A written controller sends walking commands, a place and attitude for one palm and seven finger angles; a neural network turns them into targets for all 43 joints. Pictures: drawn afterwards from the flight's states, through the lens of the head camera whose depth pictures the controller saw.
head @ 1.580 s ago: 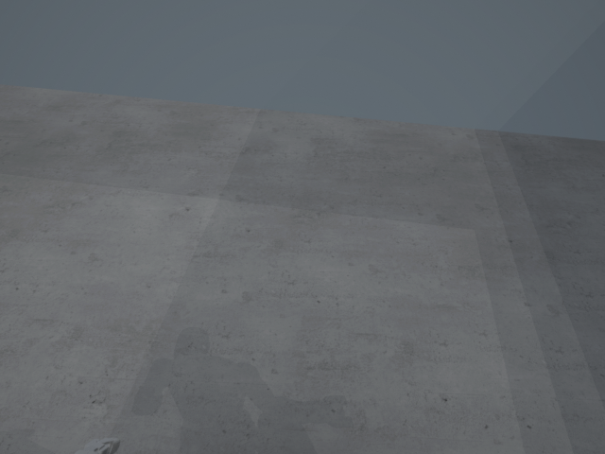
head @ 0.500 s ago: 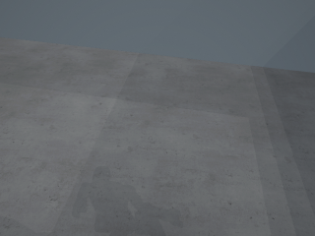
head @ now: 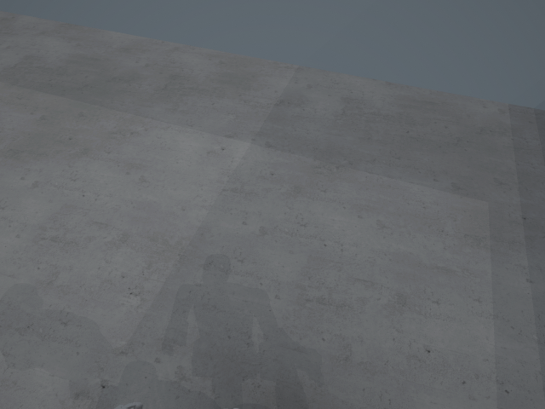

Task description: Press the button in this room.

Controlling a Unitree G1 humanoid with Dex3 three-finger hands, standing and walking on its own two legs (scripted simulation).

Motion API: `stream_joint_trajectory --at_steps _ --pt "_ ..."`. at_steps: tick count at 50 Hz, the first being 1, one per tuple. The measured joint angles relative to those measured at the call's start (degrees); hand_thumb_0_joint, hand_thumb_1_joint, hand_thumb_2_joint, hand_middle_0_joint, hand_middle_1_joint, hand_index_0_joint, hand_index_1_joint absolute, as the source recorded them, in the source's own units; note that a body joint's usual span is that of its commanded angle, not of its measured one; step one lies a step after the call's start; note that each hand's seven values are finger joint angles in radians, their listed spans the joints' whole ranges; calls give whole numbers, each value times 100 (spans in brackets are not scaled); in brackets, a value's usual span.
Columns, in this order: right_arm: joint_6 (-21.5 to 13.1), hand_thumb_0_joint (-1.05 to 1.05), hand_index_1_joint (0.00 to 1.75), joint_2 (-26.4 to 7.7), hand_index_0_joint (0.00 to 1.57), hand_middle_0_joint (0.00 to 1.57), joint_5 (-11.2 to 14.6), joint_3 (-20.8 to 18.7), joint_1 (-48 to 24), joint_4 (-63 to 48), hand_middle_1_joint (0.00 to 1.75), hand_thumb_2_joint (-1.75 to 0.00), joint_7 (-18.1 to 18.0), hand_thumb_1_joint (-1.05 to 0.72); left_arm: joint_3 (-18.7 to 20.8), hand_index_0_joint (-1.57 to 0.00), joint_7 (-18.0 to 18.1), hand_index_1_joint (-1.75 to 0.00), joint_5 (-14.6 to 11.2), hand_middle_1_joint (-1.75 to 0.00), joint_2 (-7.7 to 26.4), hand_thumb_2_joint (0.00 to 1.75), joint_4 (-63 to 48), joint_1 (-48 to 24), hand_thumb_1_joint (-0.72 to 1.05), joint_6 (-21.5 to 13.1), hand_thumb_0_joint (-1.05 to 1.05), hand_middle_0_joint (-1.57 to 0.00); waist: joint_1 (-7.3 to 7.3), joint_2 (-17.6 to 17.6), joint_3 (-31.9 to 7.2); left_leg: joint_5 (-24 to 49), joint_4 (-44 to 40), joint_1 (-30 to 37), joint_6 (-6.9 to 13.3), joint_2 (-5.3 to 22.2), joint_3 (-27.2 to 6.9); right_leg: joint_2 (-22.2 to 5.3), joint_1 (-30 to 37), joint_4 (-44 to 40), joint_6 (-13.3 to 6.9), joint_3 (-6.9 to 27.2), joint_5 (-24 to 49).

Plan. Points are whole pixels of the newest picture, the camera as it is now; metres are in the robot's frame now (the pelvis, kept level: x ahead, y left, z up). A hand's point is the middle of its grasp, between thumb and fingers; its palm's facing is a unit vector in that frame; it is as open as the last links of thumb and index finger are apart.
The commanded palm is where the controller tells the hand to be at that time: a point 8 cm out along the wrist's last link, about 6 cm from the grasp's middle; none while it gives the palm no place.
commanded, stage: turn or walk to find it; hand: left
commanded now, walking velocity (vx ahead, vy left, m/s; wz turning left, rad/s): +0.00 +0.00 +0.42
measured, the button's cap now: out of the picture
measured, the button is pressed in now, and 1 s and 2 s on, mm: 0 0 0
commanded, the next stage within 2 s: none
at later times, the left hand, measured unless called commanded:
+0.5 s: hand out of the picture -0.07 +0.24 -0.18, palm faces +0.27 -0.93 -0.26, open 7.4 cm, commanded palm none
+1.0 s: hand out of the picture -0.07 +0.19 -0.14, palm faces +0.45 -0.85 -0.28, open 7.4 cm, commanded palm none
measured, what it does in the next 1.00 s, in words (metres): steps on the spot, turning left: left foot, then right foot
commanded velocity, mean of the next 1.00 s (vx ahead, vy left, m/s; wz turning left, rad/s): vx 0.00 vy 0.00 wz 0.42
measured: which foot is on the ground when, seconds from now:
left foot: down 0.00-0.00, up 0.02-0.38, down 0.40-0.80, up 0.82-1.00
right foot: down 0.00-0.40, up 0.42-0.78, down 0.80-1.00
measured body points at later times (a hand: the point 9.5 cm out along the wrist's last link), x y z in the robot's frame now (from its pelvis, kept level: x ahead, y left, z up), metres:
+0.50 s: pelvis -0.03 +0.03 +0.00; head -0.01 +0.06 +0.45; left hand -0.08 +0.29 -0.16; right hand +0.13 -0.20 -0.13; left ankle -0.05 +0.13 -0.73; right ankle -0.03 -0.11 -0.68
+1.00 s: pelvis -0.05 -0.01 +0.01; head -0.03 -0.03 +0.46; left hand -0.09 +0.23 -0.12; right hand +0.09 -0.23 -0.15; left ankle -0.13 +0.11 -0.65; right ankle -0.01 -0.10 -0.73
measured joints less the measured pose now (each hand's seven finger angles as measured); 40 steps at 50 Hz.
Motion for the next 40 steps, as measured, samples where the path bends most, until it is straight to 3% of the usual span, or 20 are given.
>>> stream_joint_trajectory --at_steps 1,4,7,9,12,16,19,20,23,27,35,38,40 --pt "26 0 30 -46 21 21 19 -38 -8 -11 30 -90 9 -91 11 -21 13 -30 30 -30 -16 90 -17 25 90 -38 0 -20 22 36 -3 -245 244 -117 -1 3 20 1 52 -172 -122 -44 309" --pt "124 0 30 -187 21 21 -7 -163 -35 26 30 -90 27 -91 -13 -21 30 -30 79 -30 -86 90 -8 133 90 -60 0 -20 22 99 -4 -1299 1798 -580 -45 47 421 -78 131 -85 -309 -234 255" --pt "142 1 30 -293 21 21 -7 -229 -85 56 30 -90 69 -91 -25 -21 31 -30 101 -30 -110 90 43 272 90 -76 0 -20 9 46 -8 -1251 3068 -838 -122 229 807 -208 306 -256 -316 -371 277" --pt "139 0 30 -327 20 20 2 -239 -113 61 30 -90 78 -91 -32 -21 31 -30 116 -30 -114 90 74 333 90 -87 0 -20 -2 -19 5 -1218 3320 -804 -186 368 975 -305 376 -319 -305 -473 305" --pt "161 0 30 -335 20 20 15 -217 -189 87 30 -90 77 -91 -39 -21 20 -30 139 -30 -111 90 94 407 90 -116 0 -20 37 -132 38 -1367 2996 -543 -247 529 1142 -452 400 -321 -267 -622 299" --pt "146 1 30 -290 20 20 48 -137 -382 100 30 -90 84 -91 -23 -21 -2 -30 170 -30 -62 90 119 484 90 -120 0 -20 160 -277 119 -1552 1868 1 -221 625 1340 -634 310 -146 -168 -803 224" --pt "47 1 30 -252 20 20 57 -68 -509 21 30 -90 93 -91 16 -21 -13 -30 147 -30 22 90 178 564 90 -85 0 -21 211 -346 138 -948 600 556 -139 624 1505 -760 146 214 -35 -950 52" --pt "-14 1 30 -246 20 20 41 -56 -541 -17 30 -90 98 -91 39 -21 -21 -30 122 -30 58 90 189 598 90 -51 0 -21 215 -353 119 -735 322 656 -16 623 1509 -800 -3 490 8 -971 -35" --pt "-129 0 30 -75 20 20 32 6 -678 -74 30 -90 75 -91 107 -21 12 -30 101 -30 214 90 304 549 90 145 0 -20 300 -538 195 -901 501 583 226 511 1541 -733 -578 1854 109 -522 -909" --pt "-164 0 30 60 20 20 9 84 -656 -125 30 -90 7 -91 165 -20 -33 -30 81 -30 265 90 369 428 90 217 0 -20 270 -457 166 -681 162 707 263 485 1372 -565 -997 2673 178 -337 -613" --pt "-90 0 30 82 21 21 -20 62 -461 -106 30 -90 24 -91 150 -20 -65 -30 60 -30 92 90 133 182 90 158 0 -20 133 -193 58 -336 -176 683 250 335 1033 -394 -761 1643 189 -206 -364" --pt "-47 0 30 33 21 21 -32 11 -357 -87 30 -90 32 -91 118 -20 -53 -30 41 -30 -4 90 32 112 90 93 0 -20 63 -82 32 -310 -85 553 185 273 893 -276 -413 870 145 -207 -189" --pt "-21 0 30 -15 21 21 -6 -29 -266 -77 30 -90 44 -91 92 -20 -41 -30 46 -30 -54 90 -46 114 90 2 0 -20 58 -27 -4 -370 133 389 109 221 810 -227 -74 51 40 -260 375"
